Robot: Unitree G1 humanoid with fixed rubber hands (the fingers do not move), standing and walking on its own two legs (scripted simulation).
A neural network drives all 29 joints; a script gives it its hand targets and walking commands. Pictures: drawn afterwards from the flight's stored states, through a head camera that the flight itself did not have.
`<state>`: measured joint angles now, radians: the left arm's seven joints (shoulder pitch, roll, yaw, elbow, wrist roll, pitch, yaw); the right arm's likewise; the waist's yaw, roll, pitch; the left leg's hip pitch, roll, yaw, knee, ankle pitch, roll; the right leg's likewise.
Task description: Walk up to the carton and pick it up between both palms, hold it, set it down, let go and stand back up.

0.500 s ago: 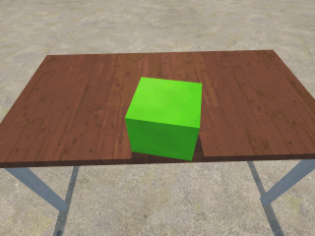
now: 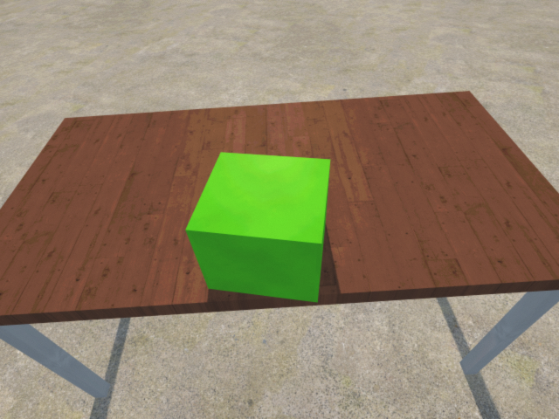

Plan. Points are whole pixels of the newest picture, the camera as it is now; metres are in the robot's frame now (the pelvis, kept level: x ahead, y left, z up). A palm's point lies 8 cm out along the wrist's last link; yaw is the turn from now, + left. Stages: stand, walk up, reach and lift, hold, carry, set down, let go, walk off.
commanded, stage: walk up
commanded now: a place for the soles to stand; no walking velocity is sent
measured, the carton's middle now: (268, 225) +0.48 +0.05 -0.02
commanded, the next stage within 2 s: none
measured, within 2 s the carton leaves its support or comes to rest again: neither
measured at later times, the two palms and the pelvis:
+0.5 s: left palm out of the picture +0.14 +0.31 -0.14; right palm (468, 390) +0.22 -0.26 -0.11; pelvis +0.09 +0.02 -0.01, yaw +2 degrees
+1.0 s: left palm out of the picture +0.14 +0.35 -0.11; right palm out of the picture +0.16 -0.27 -0.13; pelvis +0.07 +0.02 -0.01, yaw +2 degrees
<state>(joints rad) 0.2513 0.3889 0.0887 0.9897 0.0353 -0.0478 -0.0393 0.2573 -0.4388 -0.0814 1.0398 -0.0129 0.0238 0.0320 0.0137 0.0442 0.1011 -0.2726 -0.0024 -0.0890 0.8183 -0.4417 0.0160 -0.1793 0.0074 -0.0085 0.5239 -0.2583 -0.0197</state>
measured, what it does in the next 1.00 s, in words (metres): steps on the spot: left foot, then left foot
